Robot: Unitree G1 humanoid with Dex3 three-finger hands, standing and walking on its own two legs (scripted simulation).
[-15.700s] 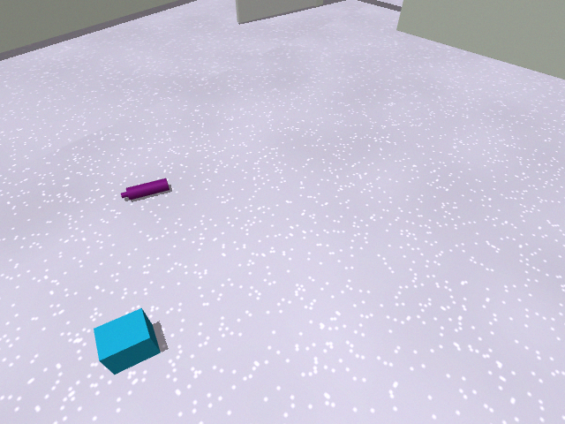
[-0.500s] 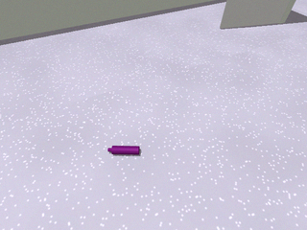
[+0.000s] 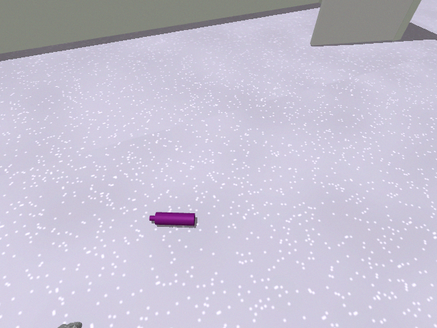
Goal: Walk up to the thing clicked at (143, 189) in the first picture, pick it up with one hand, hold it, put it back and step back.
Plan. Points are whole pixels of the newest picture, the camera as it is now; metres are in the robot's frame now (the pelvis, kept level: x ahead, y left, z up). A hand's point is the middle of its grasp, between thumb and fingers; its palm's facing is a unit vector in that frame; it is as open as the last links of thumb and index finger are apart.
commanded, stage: walk up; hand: left
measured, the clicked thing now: (172, 218) +0.74 +0.26 -0.74
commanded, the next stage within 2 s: stand in 0.14 s
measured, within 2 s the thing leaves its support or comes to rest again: neither
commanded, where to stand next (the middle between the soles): +0.35 +0.01 m, yaw -1 degrees
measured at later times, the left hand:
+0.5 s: hand out of the picture +0.06 +0.24 -0.15, palm faces -0.01 -0.94 -0.33, open 7.4 cm
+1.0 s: hand out of the picture +0.03 +0.25 -0.15, palm faces -0.04 -0.94 -0.34, open 7.4 cm
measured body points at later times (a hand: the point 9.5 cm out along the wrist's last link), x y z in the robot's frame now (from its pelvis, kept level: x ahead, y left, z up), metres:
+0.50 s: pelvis -0.02 +0.00 +0.01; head -0.01 +0.00 +0.46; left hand +0.06 +0.29 -0.12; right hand +0.08 -0.30 -0.12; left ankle +0.01 +0.12 -0.74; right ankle -0.03 -0.13 -0.74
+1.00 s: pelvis -0.03 -0.01 +0.01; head -0.02 -0.01 +0.46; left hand +0.03 +0.29 -0.13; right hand +0.02 -0.31 -0.13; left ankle +0.01 +0.12 -0.74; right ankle -0.03 -0.13 -0.74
